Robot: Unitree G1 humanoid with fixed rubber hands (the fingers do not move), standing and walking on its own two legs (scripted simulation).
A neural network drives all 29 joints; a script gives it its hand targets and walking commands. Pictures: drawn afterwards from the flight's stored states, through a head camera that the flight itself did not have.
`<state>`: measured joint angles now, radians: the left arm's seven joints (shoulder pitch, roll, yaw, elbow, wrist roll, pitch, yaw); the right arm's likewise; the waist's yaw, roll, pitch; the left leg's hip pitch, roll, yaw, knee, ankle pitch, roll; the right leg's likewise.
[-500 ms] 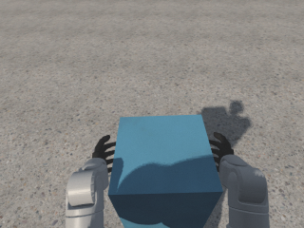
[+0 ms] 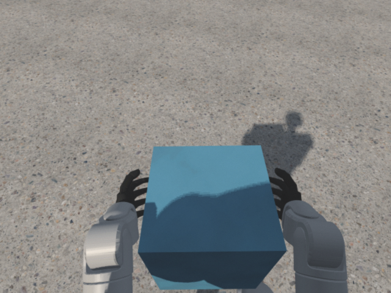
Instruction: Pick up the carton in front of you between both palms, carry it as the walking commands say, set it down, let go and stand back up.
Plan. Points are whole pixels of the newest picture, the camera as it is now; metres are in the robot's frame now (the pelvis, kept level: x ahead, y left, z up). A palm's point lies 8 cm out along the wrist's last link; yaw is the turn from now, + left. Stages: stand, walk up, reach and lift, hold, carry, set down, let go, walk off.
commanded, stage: carry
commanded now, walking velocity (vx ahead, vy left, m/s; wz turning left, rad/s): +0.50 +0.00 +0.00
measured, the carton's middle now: (207, 221) +0.26 +0.00 -0.01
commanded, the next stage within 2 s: none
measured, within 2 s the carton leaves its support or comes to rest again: neither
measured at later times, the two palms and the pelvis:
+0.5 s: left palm (156, 89) +0.59 +0.12 +0.07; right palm (266, 86) +0.61 -0.18 +0.07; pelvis +0.33 -0.05 +0.00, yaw +3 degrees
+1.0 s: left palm (148, 31) +0.94 +0.18 +0.06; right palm (232, 30) +0.93 -0.12 +0.07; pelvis +0.67 +0.03 +0.00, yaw +0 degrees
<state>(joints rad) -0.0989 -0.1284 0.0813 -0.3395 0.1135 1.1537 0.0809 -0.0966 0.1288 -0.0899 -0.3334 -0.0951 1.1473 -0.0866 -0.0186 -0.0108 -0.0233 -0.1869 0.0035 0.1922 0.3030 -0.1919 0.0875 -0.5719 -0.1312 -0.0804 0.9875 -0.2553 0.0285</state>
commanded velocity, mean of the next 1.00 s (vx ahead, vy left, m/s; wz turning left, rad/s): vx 0.50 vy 0.00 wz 0.00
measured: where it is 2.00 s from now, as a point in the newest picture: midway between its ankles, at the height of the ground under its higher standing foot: (190, 123)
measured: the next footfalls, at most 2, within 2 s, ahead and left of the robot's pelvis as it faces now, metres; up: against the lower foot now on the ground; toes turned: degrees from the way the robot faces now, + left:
right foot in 0.26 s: +0.38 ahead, -0.12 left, +0.00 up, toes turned -10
left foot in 0.78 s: +0.71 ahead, +0.10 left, +0.00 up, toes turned +13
